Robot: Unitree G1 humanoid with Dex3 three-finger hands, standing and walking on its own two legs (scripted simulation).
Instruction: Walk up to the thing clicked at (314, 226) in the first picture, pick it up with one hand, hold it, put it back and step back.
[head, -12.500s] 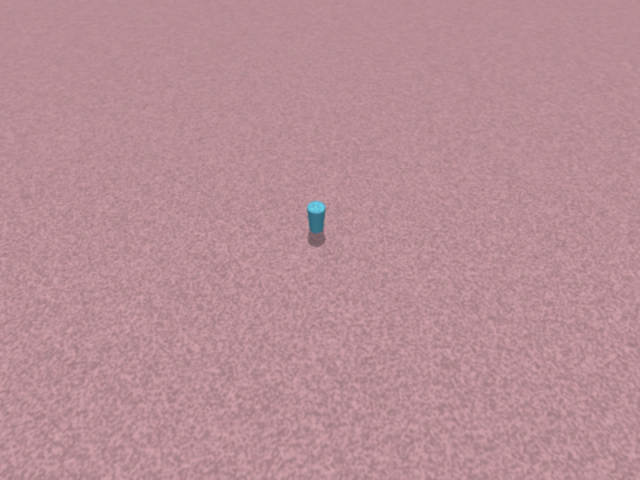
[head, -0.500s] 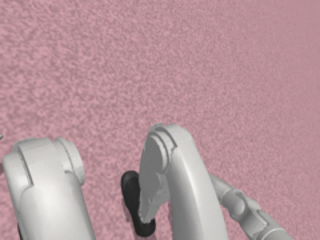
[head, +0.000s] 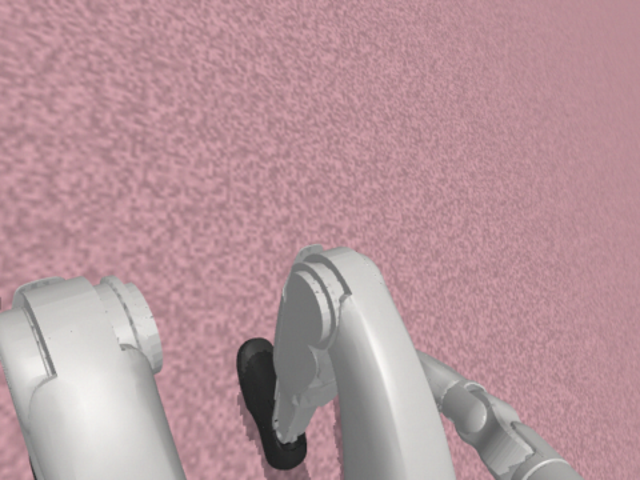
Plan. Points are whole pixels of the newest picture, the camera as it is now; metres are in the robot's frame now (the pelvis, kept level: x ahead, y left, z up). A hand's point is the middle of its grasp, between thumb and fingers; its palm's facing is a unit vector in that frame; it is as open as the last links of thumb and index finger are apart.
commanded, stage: settle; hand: left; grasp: from the side
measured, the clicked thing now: out of the picture +0.39 +0.31 -0.21
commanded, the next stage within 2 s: none
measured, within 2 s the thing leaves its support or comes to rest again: leaves its support in 0.32 s
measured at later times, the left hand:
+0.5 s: hand out of the picture +0.37 +0.32 -0.14, palm faces +0.42 -0.91 -0.01, open 9.9 cm
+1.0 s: hand out of the picture +0.35 +0.32 -0.03, palm faces +0.42 -0.91 -0.05, open 9.9 cm
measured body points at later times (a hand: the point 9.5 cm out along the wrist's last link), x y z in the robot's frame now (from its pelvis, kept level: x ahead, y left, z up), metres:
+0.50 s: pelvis +0.00 +0.00 +0.01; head +0.19 +0.20 +0.36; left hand +0.34 +0.36 -0.14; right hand +0.21 -0.23 -0.02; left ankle +0.08 +0.12 -0.24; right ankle +0.14 -0.13 -0.24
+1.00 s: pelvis +0.01 -0.02 +0.04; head +0.19 +0.12 +0.43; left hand +0.32 +0.37 -0.02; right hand +0.23 -0.23 -0.05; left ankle +0.08 +0.12 -0.24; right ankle +0.14 -0.13 -0.24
